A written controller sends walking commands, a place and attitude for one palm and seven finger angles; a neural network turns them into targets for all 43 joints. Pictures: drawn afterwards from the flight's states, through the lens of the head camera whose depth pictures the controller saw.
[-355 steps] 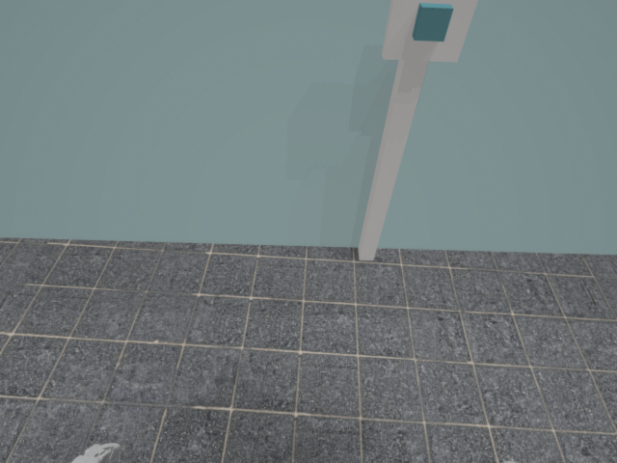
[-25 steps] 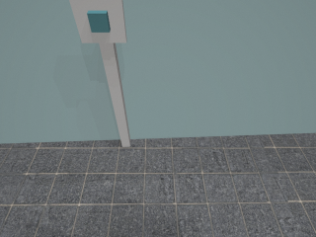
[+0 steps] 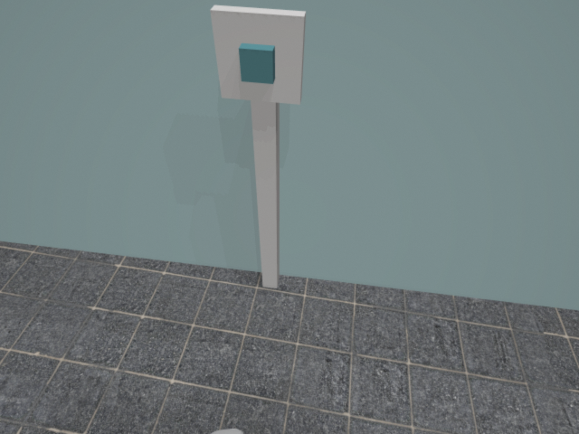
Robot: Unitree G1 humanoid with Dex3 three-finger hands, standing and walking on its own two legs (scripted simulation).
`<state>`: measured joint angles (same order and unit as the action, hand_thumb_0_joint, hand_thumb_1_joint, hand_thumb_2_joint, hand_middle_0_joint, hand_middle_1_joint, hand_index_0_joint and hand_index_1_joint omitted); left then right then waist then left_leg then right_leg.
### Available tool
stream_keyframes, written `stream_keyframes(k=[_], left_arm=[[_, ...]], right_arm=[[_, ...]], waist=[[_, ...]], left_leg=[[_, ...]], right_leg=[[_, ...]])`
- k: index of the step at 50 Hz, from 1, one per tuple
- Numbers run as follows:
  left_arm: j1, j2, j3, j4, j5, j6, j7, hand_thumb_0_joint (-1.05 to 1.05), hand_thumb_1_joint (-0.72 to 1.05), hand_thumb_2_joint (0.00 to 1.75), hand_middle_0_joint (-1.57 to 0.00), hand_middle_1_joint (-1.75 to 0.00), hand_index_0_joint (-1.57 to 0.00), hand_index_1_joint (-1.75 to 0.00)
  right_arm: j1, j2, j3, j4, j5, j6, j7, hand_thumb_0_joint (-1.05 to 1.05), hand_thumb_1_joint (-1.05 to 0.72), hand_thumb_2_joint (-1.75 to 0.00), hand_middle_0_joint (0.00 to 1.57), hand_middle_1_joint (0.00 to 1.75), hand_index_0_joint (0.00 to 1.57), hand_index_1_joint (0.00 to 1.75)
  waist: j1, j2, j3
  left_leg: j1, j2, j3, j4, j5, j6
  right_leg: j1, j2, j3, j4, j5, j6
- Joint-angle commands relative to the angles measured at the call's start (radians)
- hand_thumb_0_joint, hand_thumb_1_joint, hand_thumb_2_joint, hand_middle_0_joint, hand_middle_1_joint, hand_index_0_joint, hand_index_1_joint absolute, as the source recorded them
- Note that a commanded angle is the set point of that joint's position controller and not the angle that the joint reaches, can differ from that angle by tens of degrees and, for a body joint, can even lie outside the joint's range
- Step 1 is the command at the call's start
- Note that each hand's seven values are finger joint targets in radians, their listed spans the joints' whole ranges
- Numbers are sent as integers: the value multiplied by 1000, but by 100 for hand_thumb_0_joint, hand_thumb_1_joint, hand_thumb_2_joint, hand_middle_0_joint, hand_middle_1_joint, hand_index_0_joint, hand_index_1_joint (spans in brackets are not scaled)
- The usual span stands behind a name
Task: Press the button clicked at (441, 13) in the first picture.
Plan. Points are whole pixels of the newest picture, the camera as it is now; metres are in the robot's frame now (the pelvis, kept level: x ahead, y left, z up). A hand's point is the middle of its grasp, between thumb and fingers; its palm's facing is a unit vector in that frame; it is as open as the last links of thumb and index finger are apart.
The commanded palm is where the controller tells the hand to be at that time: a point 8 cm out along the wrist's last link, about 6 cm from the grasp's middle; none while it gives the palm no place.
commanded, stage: take the last steps up to it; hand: left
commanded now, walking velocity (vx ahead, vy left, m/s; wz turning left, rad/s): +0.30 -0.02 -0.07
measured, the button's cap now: (257, 63) +0.75 +0.16 +0.16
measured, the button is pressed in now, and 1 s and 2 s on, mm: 0 0 0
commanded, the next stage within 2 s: come to a stop and stand still in 0.56 s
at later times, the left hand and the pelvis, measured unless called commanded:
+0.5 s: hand (190, 359) +0.26 +0.21 -0.16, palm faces -0.07 -0.98 -0.20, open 7.4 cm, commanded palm none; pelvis +0.14 +0.03 +0.00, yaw -5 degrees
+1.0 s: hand (208, 352) +0.29 +0.19 -0.19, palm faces +0.00 -0.98 -0.19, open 7.3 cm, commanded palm none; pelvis +0.24 +0.01 -0.01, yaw -5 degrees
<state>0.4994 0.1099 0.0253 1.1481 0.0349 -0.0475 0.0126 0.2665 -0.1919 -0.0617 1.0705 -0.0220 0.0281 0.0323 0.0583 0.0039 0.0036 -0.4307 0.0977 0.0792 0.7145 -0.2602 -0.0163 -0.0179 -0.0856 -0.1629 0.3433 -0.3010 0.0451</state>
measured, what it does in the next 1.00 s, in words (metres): walks ahead: left foot, then right foot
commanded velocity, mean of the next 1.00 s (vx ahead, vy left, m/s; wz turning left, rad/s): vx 0.07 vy -0.01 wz -0.03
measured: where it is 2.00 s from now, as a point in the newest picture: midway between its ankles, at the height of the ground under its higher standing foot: outside the picture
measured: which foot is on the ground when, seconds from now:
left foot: up 0.00-0.04, down 0.06-0.60, up 0.62-0.94, down 0.96-1.00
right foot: down 0.00-0.06, up 0.08-0.58, down 0.60-0.98, up 1.00-1.00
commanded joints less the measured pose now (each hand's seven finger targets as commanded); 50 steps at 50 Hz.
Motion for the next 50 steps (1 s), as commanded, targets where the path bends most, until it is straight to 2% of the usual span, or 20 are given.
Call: stream_keyframes(k=[1,2,3,4,5,7,11,17,25,28,29,30,31,33,35,37,42,46,48,50], left_arm=[[0,166,36,-23,-10,-7,11,0,90,90,-20,-30,-20,-30],[14,118,27,-27,-14,-4,7,0,90,90,-20,-30,-20,-30],[18,62,15,-53,-22,-3,1,0,90,90,-20,-30,-20,-30],[-63,86,15,-91,-12,1,5,0,90,90,-20,-30,-20,-30],[-131,86,14,-103,-13,4,4,0,90,90,-20,-30,-20,-30],[-165,80,28,-84,-5,9,-13,0,90,90,-20,-30,-20,-30],[-83,47,32,-66,-1,35,-22,0,90,90,-20,-30,-20,-30],[-234,83,41,-142,-5,49,-27,0,90,90,-20,-30,-20,-30],[-409,87,33,-206,-12,34,-26,0,90,90,-20,-30,-20,-30],[-229,122,40,-142,-9,9,-23,0,90,90,-20,-30,-20,-30],[-104,187,53,-98,-6,-8,-15,0,90,90,-20,-30,-20,-30],[3,291,78,-72,-9,-17,-1,0,90,90,-20,-30,-20,-30],[4,310,77,-66,-27,-14,2,0,90,90,-20,-30,-20,-30],[-159,232,59,-103,-25,-6,11,0,90,90,-20,-30,-20,-30],[-262,152,32,-123,-20,-9,20,0,90,90,-20,-30,-20,-30],[-311,120,26,-135,-11,-8,26,0,90,90,-20,-30,-20,-30],[-273,197,44,-129,-13,28,32,0,90,90,-20,-30,-20,-30],[-285,206,54,-140,-15,52,32,0,90,90,-20,-30,-20,-30],[-267,169,48,-158,-19,66,27,0,90,90,-20,-30,-20,-30],[-252,139,35,-166,-24,81,30,0,90,90,-20,-30,-20,-30]], right_arm=[[44,-35,0,-55,1,-73,-11,0,-90,-90,20,30,20,30],[175,-110,-17,-11,-4,-83,-26,0,-90,-90,20,30,20,30],[291,-216,-43,21,-7,-85,-40,0,-90,-90,20,30,20,30],[327,-224,-40,35,-5,-78,-47,0,-90,-90,20,30,20,30],[271,-208,-37,23,-2,-76,-55,0,-90,-90,20,30,20,30],[134,-99,-14,-12,-3,-82,-54,0,-90,-90,20,30,20,30],[80,-50,1,-32,1,-105,-60,0,-90,-90,20,30,20,30],[118,-65,-3,-16,2,-107,-59,0,-90,-90,20,30,20,30],[203,-75,-11,36,-15,-87,-58,0,-90,-90,20,30,20,30],[194,-76,-6,46,-4,-82,-57,0,-90,-90,20,30,20,30],[199,-54,-1,43,8,-88,-50,0,-90,-90,20,30,20,30],[227,7,12,14,17,-90,-44,0,-90,-90,20,30,20,30],[188,-31,8,4,19,-76,-52,0,-90,-90,20,30,20,30],[101,-9,2,-8,10,-63,-49,0,-90,-90,20,30,20,30],[137,27,12,21,5,-45,-50,0,-90,-90,20,30,20,30],[196,65,26,46,7,-23,-57,0,-90,-90,20,30,20,30],[107,22,18,-1,14,-4,-55,0,-90,-90,20,30,20,30],[74,-14,2,-28,11,-1,-55,0,-90,-90,20,30,20,30],[68,-72,-5,-47,6,-14,-54,0,-90,-90,20,30,20,30],[-8,-134,-11,-83,-1,-22,-62,0,-90,-90,20,30,20,30]], waist=[[-87,-88,65],[-137,101,-22],[-162,335,-88],[-188,287,-88],[-177,237,-31],[-120,113,120],[-49,109,101],[-51,61,140],[-104,76,147],[-22,48,11],[27,-35,-95],[39,-276,-189],[47,-208,-199],[5,-111,-42],[-64,-28,2],[-103,-66,-17],[-58,-116,-37],[-76,-146,10],[-76,41,2],[-67,291,10]], left_leg=[[308,-60,98,-243,35,12],[514,49,-42,-309,-8,44],[635,305,-371,-411,-28,124],[599,357,-447,-478,-118,174],[504,367,-455,-503,-185,192],[281,290,-298,-553,-180,160],[205,215,-117,-579,-19,147],[300,224,-82,-589,124,183],[350,223,-39,-466,344,161],[340,146,38,-206,488,97],[186,98,78,-7,391,57],[-56,-38,130,284,-185,7],[-72,-40,8,445,-364,14],[-127,17,-62,527,-243,17],[-26,33,-70,405,-142,-4],[99,22,-52,214,-139,-27],[104,-38,-15,8,-92,-35],[221,-36,-8,-155,51,-26],[291,91,-145,-280,342,35],[154,261,-328,-470,408,175]], right_leg=[[-241,-152,99,57,105,-114],[-344,-82,44,298,81,-78],[-543,22,-24,569,-245,-33],[-606,30,64,731,-311,-48],[-652,-11,98,843,-264,-56],[-621,-63,126,852,-100,-53],[-534,-64,118,773,42,-29],[-628,-76,131,622,133,-7],[-473,-8,51,322,65,-43],[-167,53,0,127,170,-69],[87,-57,125,129,310,-117],[294,-323,447,68,559,-228],[200,-371,486,0,547,-298],[-22,-318,422,-76,268,-281],[-189,-251,258,-87,434,-219],[-275,-212,156,-57,578,-200],[-183,-209,180,25,626,-221],[-282,-195,188,81,480,-181],[-367,-74,120,200,233,-92],[-327,50,87,494,-239,-29]])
